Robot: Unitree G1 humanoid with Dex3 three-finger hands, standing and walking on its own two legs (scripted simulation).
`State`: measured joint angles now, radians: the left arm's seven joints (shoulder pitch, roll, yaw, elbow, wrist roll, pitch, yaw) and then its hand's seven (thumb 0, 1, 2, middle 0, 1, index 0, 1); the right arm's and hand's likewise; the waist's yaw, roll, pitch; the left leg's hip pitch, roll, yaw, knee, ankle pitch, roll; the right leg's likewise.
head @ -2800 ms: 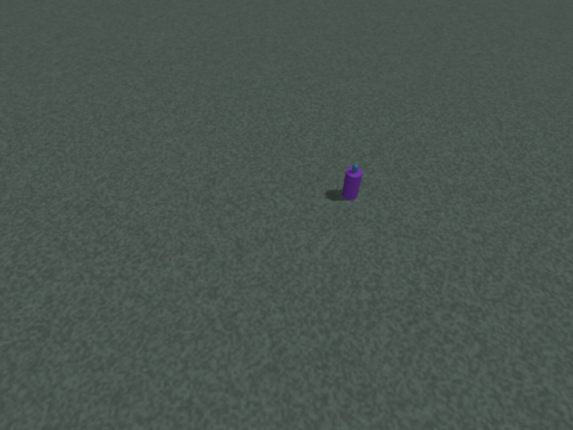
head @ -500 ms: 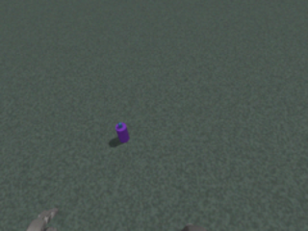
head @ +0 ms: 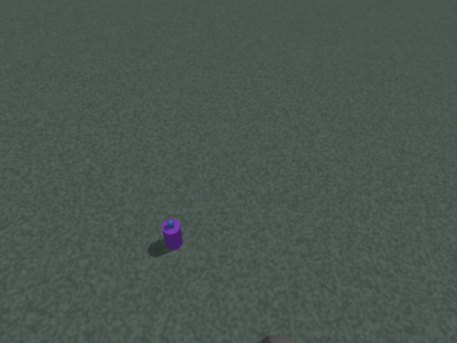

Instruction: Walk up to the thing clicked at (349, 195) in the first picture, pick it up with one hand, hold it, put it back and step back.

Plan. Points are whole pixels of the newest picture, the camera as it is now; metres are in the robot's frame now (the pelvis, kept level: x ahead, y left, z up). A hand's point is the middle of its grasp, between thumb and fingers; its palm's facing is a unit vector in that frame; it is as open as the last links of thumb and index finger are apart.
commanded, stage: walk up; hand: left
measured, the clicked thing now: (172, 232) +0.65 +0.23 -0.67
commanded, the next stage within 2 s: none
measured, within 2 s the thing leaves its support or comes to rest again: neither
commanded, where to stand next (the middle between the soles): +0.32 +0.01 m, yaw +2 degrees
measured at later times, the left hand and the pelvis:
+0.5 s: hand (102, 298) +0.22 +0.25 -0.12, palm faces -0.01 -0.91 -0.41, open 7.4 cm; pelvis +0.17 -0.02 +0.00, yaw +1 degrees
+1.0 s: hand (109, 269) +0.29 +0.27 -0.16, palm faces -0.03 -0.92 -0.39, open 7.4 cm; pelvis +0.25 +0.00 -0.01, yaw +0 degrees
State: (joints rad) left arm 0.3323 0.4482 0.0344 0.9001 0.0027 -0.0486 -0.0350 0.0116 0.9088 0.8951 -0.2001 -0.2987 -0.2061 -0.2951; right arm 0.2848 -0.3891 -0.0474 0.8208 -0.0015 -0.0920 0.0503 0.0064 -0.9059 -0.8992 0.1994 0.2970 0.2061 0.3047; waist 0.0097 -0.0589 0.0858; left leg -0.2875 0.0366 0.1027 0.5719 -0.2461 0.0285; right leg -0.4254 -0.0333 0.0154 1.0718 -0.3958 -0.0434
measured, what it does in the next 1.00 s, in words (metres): walks ahead: right foot, then left foot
